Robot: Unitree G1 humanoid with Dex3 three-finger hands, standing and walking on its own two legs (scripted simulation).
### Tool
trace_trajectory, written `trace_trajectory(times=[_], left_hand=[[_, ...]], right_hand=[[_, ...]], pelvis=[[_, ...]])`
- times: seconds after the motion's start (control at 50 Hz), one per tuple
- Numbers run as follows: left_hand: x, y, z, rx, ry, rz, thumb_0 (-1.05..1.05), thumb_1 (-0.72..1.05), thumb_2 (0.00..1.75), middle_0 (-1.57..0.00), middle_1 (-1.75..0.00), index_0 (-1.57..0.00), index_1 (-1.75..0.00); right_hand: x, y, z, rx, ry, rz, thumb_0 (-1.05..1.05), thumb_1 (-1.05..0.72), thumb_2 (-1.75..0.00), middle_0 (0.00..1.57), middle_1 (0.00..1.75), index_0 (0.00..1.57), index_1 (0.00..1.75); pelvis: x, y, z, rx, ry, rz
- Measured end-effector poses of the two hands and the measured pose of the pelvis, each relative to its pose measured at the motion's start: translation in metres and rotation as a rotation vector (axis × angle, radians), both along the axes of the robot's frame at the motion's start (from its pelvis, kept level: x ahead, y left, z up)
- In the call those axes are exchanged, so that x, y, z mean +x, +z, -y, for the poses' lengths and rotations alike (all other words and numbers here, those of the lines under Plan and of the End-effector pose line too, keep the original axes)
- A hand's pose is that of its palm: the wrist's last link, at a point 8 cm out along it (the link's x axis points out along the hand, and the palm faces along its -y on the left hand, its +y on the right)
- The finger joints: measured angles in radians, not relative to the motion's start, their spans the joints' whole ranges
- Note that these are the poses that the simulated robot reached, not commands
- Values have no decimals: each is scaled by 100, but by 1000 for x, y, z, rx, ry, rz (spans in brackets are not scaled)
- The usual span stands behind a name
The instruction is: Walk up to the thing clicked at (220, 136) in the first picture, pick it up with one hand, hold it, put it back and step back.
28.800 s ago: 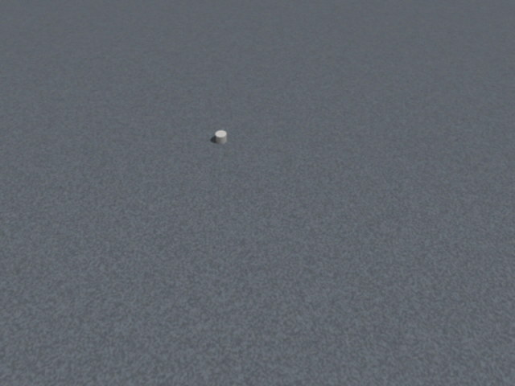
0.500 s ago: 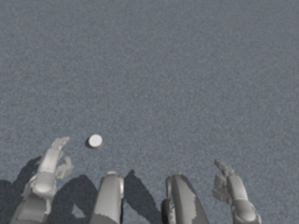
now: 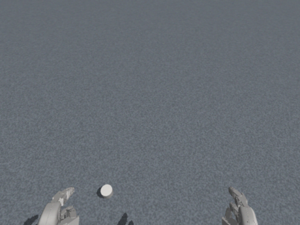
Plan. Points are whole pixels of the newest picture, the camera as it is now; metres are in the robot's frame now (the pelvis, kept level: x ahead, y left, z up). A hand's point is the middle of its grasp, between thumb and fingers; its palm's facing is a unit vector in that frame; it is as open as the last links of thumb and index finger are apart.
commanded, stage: home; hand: left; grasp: from above
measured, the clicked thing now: (107, 191) +0.45 +0.23 -0.69
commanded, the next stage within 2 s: stand in 2.00 s
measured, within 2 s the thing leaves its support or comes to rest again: neither
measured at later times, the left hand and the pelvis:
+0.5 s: hand out of the picture +0.16 +0.18 -0.04, palm faces +0.06 -0.98 -0.20, open 7.4 cm; pelvis +0.00 +0.00 +0.00, yaw +1 degrees
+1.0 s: hand (77, 222) +0.16 +0.18 -0.04, palm faces +0.05 -0.98 -0.20, open 7.4 cm; pelvis +0.00 +0.00 +0.00, yaw +0 degrees
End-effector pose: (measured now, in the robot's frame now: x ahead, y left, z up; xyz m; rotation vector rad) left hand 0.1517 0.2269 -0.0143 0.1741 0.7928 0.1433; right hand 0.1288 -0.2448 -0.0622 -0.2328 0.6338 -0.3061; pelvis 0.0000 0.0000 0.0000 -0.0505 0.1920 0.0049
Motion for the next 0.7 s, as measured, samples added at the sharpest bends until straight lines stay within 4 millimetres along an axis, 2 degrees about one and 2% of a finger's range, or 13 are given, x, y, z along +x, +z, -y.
trace_trajectory(times=[0.1,0.26,0.7], left_hand=[[-9,5,0,-5,1,-3,1,91,89,-20,-30,-20,-30],[-13,0,0,-18,5,-15,1,91,89,-20,-30,-20,-30],[-10,1,3,-10,-9,-12,1,91,89,-20,-30,-20,-30]], right_hand=[[16,11,-1,-8,31,64,2,-90,-90,20,30,20,30],[29,19,-5,-20,81,109,2,-90,-90,20,30,20,30],[8,6,-2,-9,57,47,2,-90,-90,20,30,20,30]], pelvis=[[0,4,1,4,5,22],[-3,4,3,8,11,34],[-4,3,3,9,3,34]])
